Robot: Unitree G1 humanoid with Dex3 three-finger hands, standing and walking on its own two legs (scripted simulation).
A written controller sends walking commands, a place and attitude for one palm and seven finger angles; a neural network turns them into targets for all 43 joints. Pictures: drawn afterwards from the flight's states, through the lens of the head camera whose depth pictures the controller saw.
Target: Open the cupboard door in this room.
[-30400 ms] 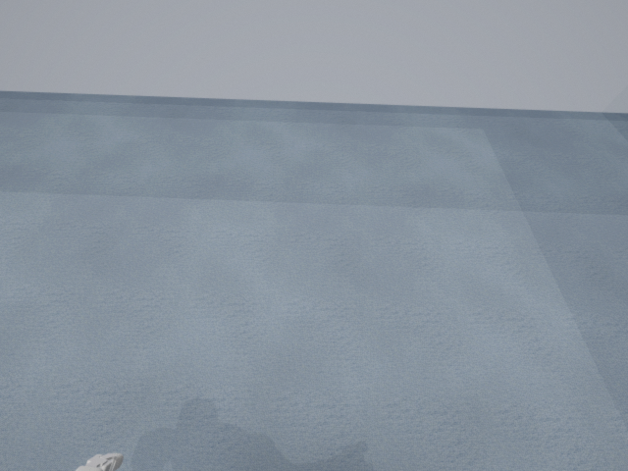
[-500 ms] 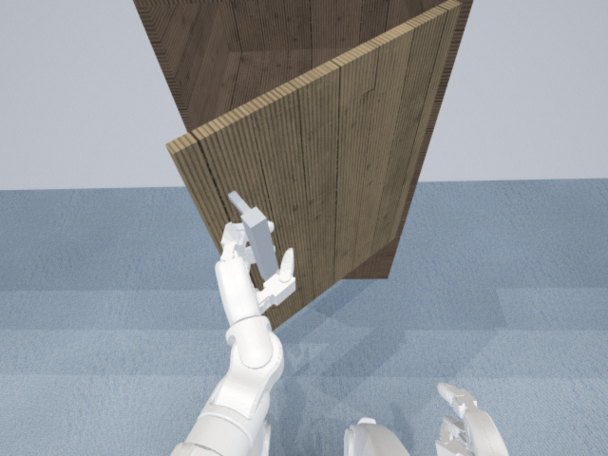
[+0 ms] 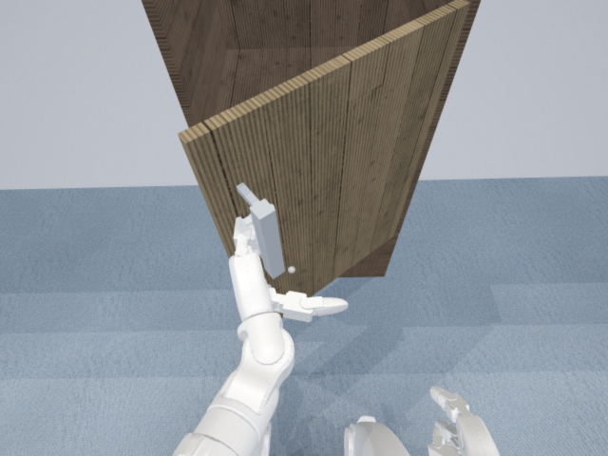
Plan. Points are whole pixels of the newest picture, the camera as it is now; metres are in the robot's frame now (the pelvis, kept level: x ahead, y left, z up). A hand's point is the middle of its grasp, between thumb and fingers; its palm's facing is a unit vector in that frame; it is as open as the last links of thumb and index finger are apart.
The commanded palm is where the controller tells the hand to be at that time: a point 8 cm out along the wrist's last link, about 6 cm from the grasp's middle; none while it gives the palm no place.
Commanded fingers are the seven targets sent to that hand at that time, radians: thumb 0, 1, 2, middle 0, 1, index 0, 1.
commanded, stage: open thumb and fingers to let go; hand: left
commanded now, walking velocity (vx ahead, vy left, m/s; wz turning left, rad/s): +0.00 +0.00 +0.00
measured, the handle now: (260, 233) +0.40 +0.07 +0.04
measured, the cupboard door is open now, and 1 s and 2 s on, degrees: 37 41 41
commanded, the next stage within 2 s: slide the hand sideways off the handle in 0.06 s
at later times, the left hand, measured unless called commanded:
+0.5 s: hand (296, 302) +0.31 +0.02 +0.03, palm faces -0.10 -0.99 +0.02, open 16.2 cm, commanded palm +0.28 +0.07 +0.03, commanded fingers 0.00 -0.50 0.30 -0.15 -0.30 -0.15 -0.30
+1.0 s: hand (264, 332) +0.27 +0.06 +0.03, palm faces -0.06 -1.00 -0.01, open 16.3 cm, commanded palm +0.24 +0.12 +0.03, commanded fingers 0.00 -0.50 0.30 -0.15 -0.30 -0.15 -0.30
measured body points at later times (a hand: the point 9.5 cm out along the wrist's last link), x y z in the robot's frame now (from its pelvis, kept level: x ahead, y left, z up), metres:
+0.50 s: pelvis -0.01 +0.03 -0.01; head +0.07 +0.02 +0.43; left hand +0.31 +0.07 +0.03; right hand +0.12 -0.20 -0.13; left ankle +0.04 +0.15 -0.64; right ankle +0.01 -0.08 -0.64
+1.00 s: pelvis -0.01 +0.03 -0.01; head +0.07 +0.02 +0.44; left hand +0.27 +0.11 +0.03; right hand +0.17 -0.19 -0.11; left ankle +0.04 +0.15 -0.64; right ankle +0.01 -0.08 -0.64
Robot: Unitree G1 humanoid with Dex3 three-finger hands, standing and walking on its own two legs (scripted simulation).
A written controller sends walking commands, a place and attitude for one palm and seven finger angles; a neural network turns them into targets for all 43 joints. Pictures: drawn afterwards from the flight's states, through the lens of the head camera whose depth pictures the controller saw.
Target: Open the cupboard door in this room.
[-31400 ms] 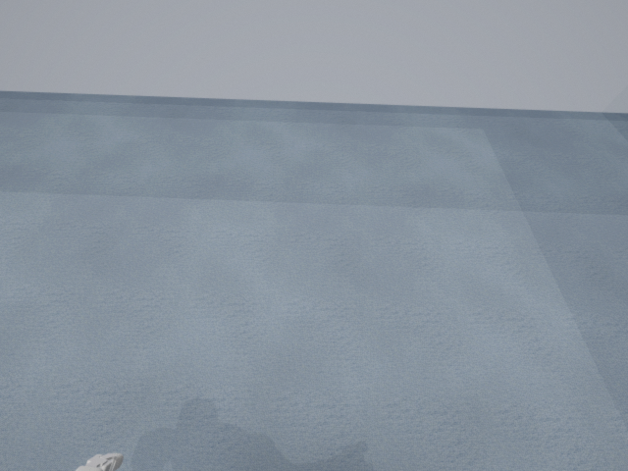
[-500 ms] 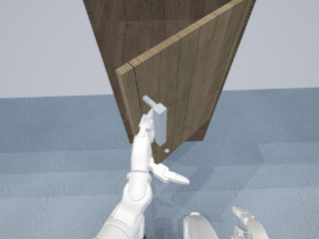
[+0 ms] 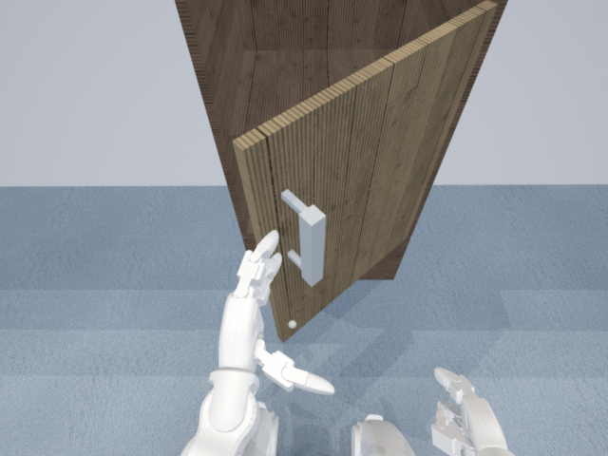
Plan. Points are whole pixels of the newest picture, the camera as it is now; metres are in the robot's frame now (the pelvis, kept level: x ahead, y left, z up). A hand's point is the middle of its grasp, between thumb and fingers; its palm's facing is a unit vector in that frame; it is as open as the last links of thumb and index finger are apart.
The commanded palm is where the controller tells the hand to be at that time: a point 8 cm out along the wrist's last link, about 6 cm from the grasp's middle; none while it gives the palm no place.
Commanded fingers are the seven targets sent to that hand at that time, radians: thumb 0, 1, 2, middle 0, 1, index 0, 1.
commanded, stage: slide the hand sideways off the handle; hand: left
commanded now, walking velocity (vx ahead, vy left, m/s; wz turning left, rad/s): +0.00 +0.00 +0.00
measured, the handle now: (301, 240) +0.38 +0.03 +0.05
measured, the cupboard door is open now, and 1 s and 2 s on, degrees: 41 41 41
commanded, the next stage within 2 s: draw the hand back to the body in 0.36 s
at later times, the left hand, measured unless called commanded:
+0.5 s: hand (254, 347) +0.24 +0.08 +0.04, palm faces -0.02 -1.00 +0.00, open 16.3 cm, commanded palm +0.22 +0.14 +0.05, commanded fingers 0.00 -0.50 0.30 -0.15 -0.30 -0.15 -0.30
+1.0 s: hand (153, 340) +0.22 +0.15 +0.13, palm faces +0.03 -0.99 -0.10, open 16.1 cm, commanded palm +0.19 +0.21 +0.15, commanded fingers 0.00 -0.22 0.42 -0.16 -0.30 -0.16 -0.30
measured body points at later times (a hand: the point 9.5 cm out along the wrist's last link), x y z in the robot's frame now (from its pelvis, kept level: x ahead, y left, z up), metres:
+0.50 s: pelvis +0.01 -0.01 -0.01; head +0.09 -0.02 +0.43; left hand +0.24 +0.13 +0.04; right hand +0.20 -0.23 -0.10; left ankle +0.04 +0.13 -0.63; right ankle +0.02 -0.10 -0.63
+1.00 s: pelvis +0.02 +0.01 +0.04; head +0.05 +0.00 +0.49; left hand +0.21 +0.21 +0.14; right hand +0.21 -0.22 -0.02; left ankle +0.04 +0.13 -0.63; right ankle +0.02 -0.10 -0.63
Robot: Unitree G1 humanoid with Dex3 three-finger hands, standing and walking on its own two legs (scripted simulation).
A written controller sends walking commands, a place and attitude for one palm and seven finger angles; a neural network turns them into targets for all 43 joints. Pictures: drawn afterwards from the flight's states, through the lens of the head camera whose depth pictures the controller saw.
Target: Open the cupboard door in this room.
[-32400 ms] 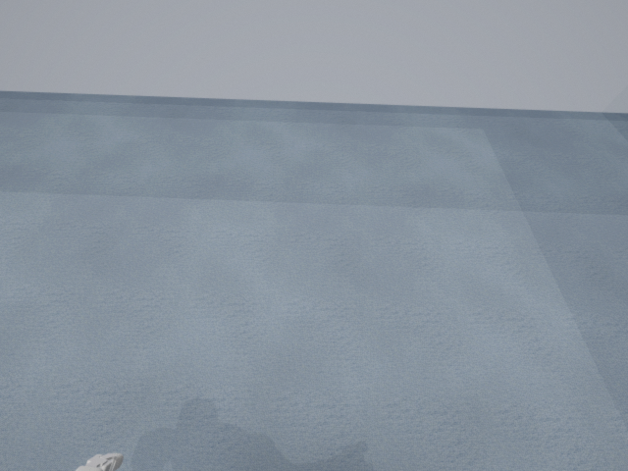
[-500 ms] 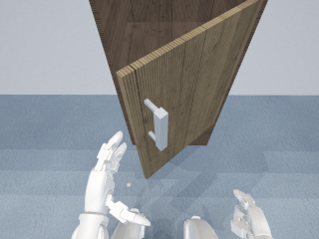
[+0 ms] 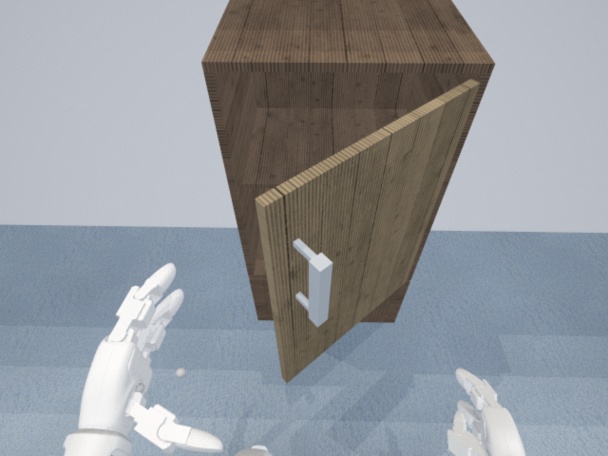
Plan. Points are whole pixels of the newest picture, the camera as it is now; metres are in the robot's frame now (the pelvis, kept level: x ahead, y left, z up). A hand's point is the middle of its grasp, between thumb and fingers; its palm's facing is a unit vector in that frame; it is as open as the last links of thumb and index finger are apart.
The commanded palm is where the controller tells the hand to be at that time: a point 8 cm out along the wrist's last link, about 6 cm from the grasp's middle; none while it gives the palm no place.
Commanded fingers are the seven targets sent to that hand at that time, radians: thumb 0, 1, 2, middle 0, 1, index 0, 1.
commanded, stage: draw the hand back to the body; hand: left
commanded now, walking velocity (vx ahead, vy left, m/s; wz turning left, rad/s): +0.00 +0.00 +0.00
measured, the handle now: (310, 284) +0.36 +0.02 +0.01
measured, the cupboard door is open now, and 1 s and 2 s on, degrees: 41 41 41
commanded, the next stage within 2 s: step back with the hand held close in 1.04 s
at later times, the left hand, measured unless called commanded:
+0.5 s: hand (44, 319) +0.20 +0.25 +0.18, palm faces +0.33 -0.86 -0.39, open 11.0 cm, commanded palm +0.16 +0.29 +0.21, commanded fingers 0.00 0.65 0.80 -0.19 -0.30 -0.19 -0.30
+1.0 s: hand (1, 299) +0.20 +0.26 +0.22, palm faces +0.42 -0.82 -0.39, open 7.5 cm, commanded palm +0.16 +0.30 +0.24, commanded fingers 0.00 0.90 0.90 -0.20 -0.30 -0.20 -0.30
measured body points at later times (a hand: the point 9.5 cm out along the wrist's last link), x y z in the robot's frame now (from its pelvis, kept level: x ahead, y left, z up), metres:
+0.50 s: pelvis +0.01 +0.02 +0.05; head -0.01 +0.00 +0.50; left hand +0.18 +0.29 +0.20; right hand +0.19 -0.19 -0.02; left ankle +0.02 +0.12 -0.67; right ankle -0.01 -0.11 -0.67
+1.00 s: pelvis +0.01 +0.00 +0.07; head -0.01 -0.01 +0.52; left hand +0.18 +0.30 +0.24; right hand +0.20 -0.22 -0.01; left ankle +0.02 +0.12 -0.67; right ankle -0.01 -0.11 -0.67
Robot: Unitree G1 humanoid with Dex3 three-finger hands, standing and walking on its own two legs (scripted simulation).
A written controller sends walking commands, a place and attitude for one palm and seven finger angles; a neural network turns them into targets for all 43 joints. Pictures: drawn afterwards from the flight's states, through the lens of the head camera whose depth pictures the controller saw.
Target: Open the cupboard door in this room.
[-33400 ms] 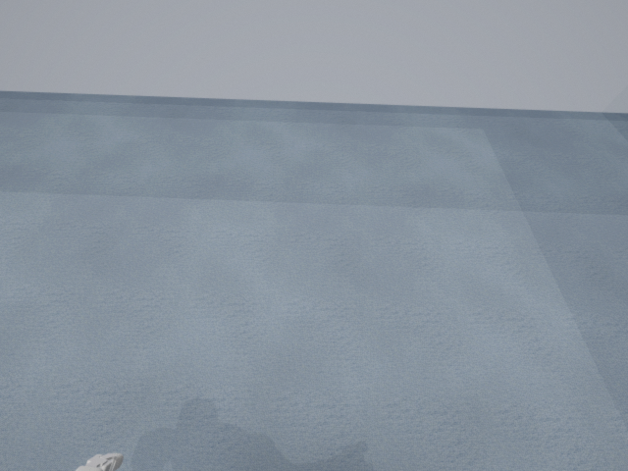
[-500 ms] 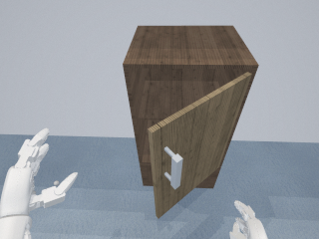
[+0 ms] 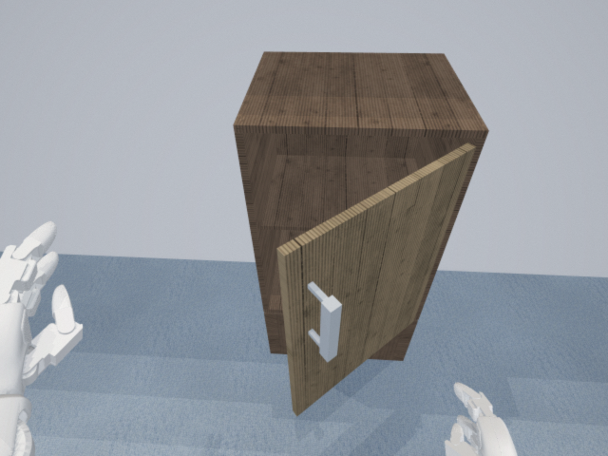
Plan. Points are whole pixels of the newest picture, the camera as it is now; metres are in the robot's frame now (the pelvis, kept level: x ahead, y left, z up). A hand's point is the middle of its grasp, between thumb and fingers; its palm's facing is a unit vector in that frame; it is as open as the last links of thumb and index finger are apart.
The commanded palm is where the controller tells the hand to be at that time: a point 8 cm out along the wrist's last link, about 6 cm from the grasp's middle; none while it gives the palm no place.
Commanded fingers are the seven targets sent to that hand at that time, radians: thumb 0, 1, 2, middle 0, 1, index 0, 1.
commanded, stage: draw the hand back to the body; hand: left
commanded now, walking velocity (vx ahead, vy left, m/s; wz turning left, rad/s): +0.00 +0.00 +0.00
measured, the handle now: (321, 322) +0.35 +0.02 -0.06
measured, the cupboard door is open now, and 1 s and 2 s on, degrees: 41 41 41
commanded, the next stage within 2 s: step back with the hand held close in 0.04 s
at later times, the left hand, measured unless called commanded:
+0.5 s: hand (74, 336) +0.18 +0.26 +0.15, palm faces +0.34 -0.79 -0.52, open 7.4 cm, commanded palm +0.12 +0.30 +0.17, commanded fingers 0.00 0.90 0.90 -0.20 -0.30 -0.20 -0.30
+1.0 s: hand out of the picture +0.06 +0.30 +0.16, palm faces +0.50 -0.71 -0.50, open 7.4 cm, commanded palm +0.00 +0.33 +0.17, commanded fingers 0.00 0.90 0.90 -0.20 -0.30 -0.20 -0.30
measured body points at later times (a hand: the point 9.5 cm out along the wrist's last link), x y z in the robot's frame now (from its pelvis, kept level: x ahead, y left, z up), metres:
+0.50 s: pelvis -0.03 +0.00 +0.00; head -0.01 -0.01 +0.45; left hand +0.15 +0.30 +0.18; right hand +0.15 -0.25 -0.08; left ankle +0.00 +0.12 -0.74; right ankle -0.02 -0.12 -0.74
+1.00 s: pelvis -0.12 +0.02 -0.02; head -0.09 +0.03 +0.43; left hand +0.03 +0.34 +0.18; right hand +0.07 -0.20 -0.10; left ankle +0.00 +0.12 -0.74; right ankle -0.08 -0.11 -0.74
